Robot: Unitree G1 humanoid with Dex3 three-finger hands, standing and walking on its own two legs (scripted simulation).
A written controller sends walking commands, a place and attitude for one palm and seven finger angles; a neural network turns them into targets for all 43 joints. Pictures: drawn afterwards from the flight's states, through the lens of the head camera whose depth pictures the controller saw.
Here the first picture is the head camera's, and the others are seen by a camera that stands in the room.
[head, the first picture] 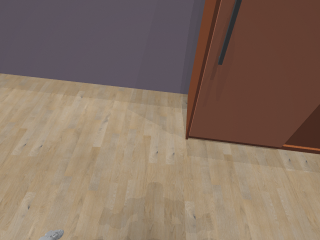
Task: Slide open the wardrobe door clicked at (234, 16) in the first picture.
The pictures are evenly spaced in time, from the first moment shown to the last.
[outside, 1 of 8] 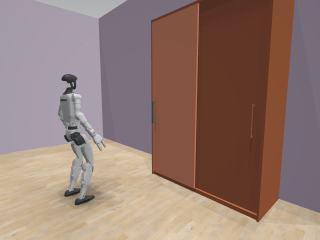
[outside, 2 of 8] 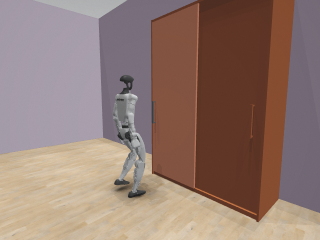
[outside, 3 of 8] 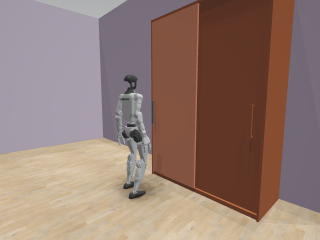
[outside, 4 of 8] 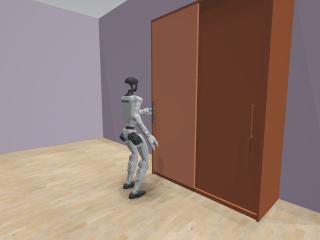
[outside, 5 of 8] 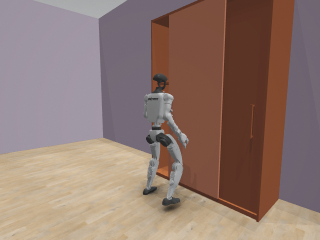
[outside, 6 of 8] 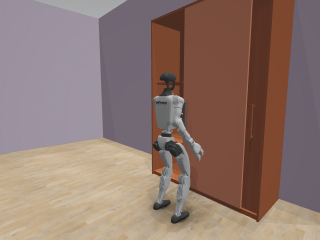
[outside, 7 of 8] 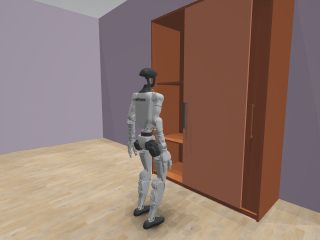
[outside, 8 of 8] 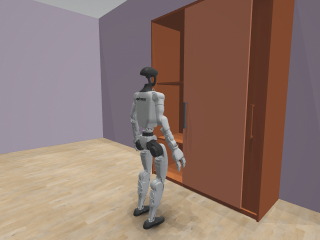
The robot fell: no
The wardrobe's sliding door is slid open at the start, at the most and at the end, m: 0.00 0.53 0.53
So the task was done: yes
